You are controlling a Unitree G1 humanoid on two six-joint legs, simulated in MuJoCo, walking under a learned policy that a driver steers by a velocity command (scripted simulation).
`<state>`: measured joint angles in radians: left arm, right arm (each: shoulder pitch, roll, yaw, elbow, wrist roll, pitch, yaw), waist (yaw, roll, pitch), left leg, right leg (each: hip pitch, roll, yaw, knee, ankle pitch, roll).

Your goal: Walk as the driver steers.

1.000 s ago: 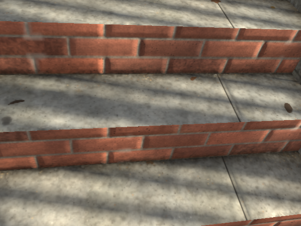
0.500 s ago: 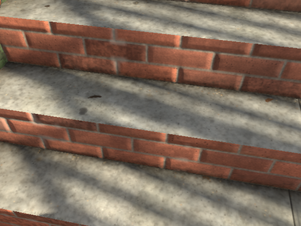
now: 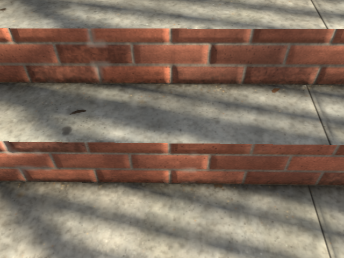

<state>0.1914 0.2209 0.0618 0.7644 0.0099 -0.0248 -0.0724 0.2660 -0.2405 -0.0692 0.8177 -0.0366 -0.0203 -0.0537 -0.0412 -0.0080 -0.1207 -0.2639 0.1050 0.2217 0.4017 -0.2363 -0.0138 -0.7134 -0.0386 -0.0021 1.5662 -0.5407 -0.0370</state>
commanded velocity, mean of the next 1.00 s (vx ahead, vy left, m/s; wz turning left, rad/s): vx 0.36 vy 0.00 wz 0.09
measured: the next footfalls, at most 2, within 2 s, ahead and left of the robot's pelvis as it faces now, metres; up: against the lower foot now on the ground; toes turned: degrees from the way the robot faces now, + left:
right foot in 0.14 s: +0.00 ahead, -0.14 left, +0.00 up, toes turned -9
left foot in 0.68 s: +0.19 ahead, +0.00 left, +0.19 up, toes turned -7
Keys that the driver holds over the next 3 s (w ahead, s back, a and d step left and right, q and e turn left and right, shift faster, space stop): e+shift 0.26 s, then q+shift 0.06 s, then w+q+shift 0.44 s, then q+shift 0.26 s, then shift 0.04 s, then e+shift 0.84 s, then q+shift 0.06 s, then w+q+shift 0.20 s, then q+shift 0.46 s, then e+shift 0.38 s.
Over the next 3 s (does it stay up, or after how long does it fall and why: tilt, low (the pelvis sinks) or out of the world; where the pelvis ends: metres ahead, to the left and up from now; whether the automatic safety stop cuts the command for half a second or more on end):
stays up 0.72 0.03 0.57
